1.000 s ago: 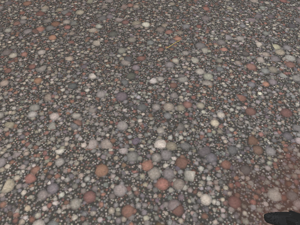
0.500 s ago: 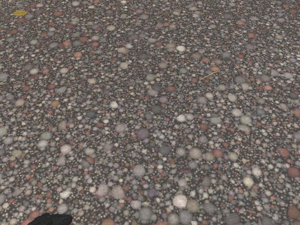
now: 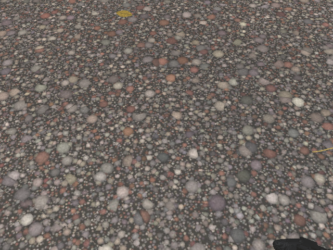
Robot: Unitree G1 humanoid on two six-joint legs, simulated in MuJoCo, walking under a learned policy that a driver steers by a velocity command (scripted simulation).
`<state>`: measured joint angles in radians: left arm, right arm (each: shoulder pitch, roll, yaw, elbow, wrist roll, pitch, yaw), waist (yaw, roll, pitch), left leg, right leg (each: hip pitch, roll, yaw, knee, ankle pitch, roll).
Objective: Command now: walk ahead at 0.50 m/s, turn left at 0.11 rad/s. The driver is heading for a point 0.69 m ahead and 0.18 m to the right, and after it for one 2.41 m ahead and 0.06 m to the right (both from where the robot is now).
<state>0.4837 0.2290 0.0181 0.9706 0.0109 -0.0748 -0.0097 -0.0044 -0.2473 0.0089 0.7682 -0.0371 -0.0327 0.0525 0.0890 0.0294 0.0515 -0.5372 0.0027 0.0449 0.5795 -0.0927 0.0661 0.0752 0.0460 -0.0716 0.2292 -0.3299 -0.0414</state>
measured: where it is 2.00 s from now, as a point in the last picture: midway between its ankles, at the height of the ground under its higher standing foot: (204, 216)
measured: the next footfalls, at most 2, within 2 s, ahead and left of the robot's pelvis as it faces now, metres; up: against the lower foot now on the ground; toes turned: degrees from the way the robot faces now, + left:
left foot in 0.06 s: +0.19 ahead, +0.08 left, +0.00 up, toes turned +2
right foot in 0.62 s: +0.49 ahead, -0.11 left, -0.02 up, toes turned -4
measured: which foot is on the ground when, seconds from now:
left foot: up 0.00-0.04, down 0.06-0.64, up 0.66-1.00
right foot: down 0.00-0.08, up 0.10-0.60, down 0.62-1.00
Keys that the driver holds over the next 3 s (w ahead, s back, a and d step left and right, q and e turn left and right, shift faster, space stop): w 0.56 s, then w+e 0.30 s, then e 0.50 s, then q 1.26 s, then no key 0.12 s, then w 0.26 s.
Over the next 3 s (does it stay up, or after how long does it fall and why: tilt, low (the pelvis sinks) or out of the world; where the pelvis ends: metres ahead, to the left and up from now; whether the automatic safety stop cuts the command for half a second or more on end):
stays up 0.63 -0.04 -0.02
